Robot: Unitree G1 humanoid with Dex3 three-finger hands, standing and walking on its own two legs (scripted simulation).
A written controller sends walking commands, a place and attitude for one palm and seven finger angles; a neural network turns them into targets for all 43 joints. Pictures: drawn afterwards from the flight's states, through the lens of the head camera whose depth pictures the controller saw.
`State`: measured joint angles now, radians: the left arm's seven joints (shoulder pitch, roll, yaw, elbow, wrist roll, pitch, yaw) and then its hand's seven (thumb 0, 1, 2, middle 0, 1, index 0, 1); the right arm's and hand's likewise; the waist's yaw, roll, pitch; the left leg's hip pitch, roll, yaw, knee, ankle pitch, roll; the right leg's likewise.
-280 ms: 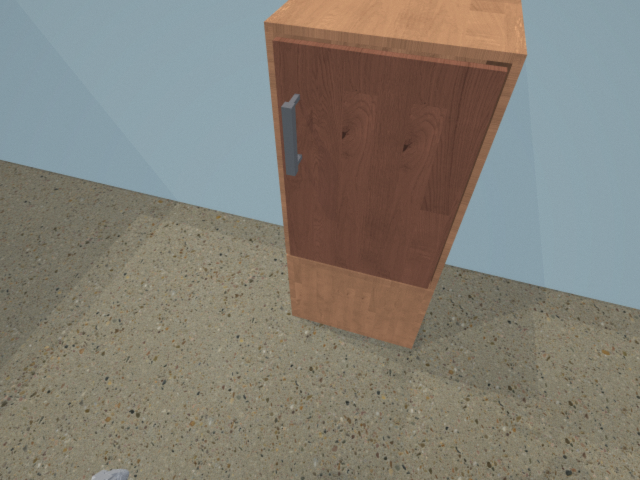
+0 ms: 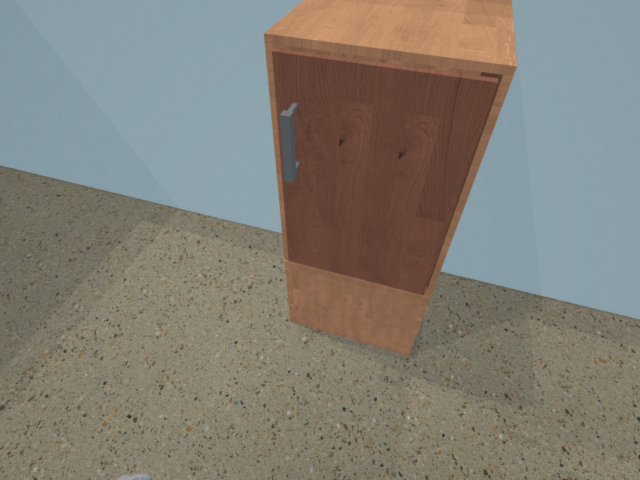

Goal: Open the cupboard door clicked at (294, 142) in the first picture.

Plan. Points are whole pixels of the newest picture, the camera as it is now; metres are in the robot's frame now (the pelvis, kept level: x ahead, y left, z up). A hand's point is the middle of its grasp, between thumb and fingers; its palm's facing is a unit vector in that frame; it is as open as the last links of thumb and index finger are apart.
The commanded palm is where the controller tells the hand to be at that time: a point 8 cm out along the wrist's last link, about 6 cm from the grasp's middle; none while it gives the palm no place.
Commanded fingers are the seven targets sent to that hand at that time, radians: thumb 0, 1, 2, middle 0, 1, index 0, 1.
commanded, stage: stand and wait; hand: left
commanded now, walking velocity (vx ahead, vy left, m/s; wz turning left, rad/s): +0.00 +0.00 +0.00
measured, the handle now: (292, 143) +0.73 +0.10 +0.03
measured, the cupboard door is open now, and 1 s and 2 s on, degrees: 0 0 0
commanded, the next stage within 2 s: look at it before walking up in 0.54 s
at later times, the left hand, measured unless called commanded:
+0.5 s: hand out of the picture +0.05 +0.23 -0.15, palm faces -0.02 -0.94 -0.34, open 7.4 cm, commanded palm none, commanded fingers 0.00 0.90 0.90 -0.20 -0.30 -0.20 -0.30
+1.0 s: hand out of the picture +0.06 +0.22 -0.16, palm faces -0.02 -0.95 -0.31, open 7.4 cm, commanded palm none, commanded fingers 0.00 0.90 0.90 -0.20 -0.30 -0.20 -0.30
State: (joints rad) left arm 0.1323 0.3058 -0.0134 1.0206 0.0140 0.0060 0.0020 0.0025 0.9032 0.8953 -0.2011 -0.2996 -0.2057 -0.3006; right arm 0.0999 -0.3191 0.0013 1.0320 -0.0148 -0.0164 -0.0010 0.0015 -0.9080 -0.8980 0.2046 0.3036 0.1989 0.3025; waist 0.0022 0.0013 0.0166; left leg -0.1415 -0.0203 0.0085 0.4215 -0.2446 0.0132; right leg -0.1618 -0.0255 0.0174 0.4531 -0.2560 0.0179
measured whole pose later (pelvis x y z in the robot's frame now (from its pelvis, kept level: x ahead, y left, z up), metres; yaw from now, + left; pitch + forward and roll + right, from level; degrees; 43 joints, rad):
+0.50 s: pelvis -0.01 -0.01 +0.00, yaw +0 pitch -2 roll +0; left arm 0.16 0.32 0.00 1.09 0.01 0.00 0.00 0.00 0.90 0.90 -0.20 -0.30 -0.20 -0.30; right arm 0.15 -0.34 0.00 1.12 -0.01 -0.01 0.00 0.00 -0.91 -0.90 0.20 0.30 0.20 0.30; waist -0.01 0.01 0.04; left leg -0.14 0.00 0.00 0.37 -0.20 -0.01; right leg -0.15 -0.01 0.01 0.40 -0.21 0.00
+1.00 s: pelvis -0.01 -0.01 +0.00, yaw +0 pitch -1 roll +0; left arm 0.14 0.31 0.00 1.09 0.01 0.00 0.00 0.00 0.90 0.90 -0.20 -0.30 -0.20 -0.30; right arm 0.13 -0.32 0.00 1.12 -0.01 -0.01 0.00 0.00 -0.91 -0.90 0.20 0.30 0.20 0.30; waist 0.00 0.00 0.04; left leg -0.13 0.00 0.00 0.36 -0.20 -0.01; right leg -0.15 0.00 0.01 0.38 -0.21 0.00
